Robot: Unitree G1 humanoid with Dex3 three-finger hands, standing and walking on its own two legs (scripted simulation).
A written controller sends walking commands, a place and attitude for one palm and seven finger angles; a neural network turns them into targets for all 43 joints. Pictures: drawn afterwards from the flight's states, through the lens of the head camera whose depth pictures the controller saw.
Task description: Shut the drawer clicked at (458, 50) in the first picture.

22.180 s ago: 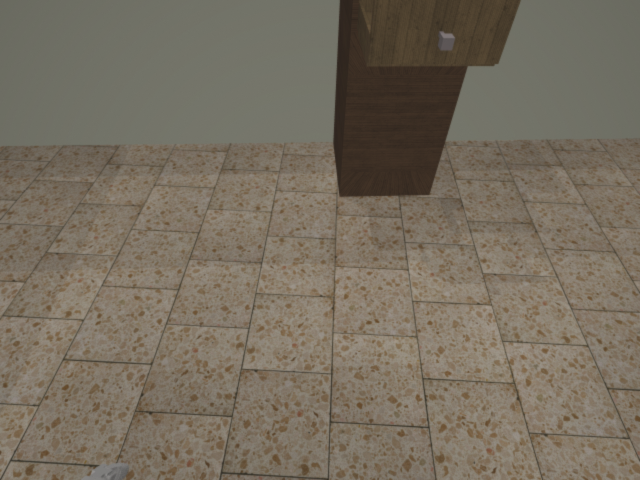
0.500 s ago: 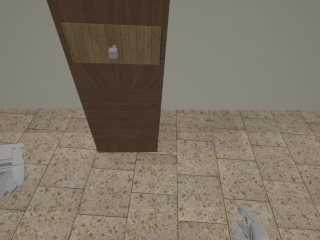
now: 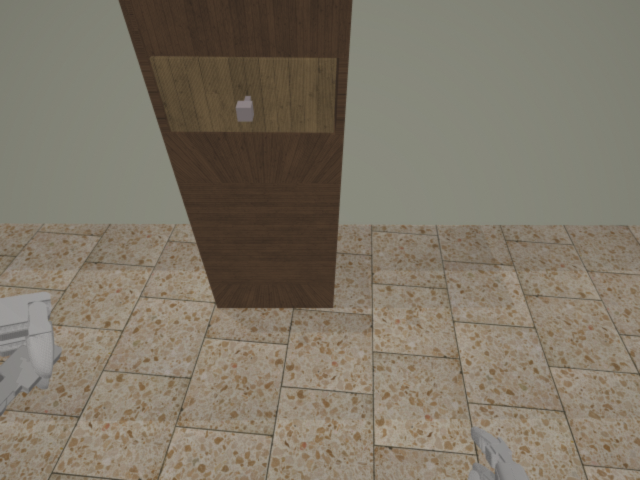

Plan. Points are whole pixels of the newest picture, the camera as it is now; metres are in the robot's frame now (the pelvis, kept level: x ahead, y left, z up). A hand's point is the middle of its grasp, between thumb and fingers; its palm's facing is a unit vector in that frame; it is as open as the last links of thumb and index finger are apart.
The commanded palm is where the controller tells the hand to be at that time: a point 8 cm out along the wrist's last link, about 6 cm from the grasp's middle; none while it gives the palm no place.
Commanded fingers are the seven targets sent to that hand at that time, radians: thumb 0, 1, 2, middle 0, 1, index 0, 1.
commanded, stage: stop stepping back and stand still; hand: left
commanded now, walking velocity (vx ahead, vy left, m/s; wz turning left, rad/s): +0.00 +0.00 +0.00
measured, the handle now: (246, 107) +0.82 +0.19 +0.07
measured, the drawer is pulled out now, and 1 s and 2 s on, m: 0.00 0.00 0.00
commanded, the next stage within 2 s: let the arm hang, fingers relaxed in 0.32 s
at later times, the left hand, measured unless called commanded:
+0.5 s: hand (94, 374) +0.22 +0.26 +0.07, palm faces +0.18 -0.85 -0.49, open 3.2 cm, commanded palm none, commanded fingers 0.00 0.90 0.90 -1.20 -1.38 -1.20 -1.38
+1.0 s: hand out of the picture -0.08 +0.22 -0.16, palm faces +0.02 -0.97 -0.23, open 5.3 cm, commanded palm none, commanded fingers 0.00 0.90 0.90 -0.20 -0.30 -0.20 -0.30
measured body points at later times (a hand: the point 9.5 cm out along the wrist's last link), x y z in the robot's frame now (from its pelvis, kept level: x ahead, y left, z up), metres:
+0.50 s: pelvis +0.01 +0.02 +0.00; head +0.02 +0.00 +0.45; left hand +0.20 +0.30 +0.10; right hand +0.19 -0.23 -0.09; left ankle +0.02 +0.12 -0.73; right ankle -0.01 -0.09 -0.73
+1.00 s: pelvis -0.02 +0.03 +0.01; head +0.00 +0.02 +0.46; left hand -0.08 +0.27 -0.14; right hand -0.06 -0.19 -0.15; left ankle +0.02 +0.12 -0.73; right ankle -0.01 -0.09 -0.73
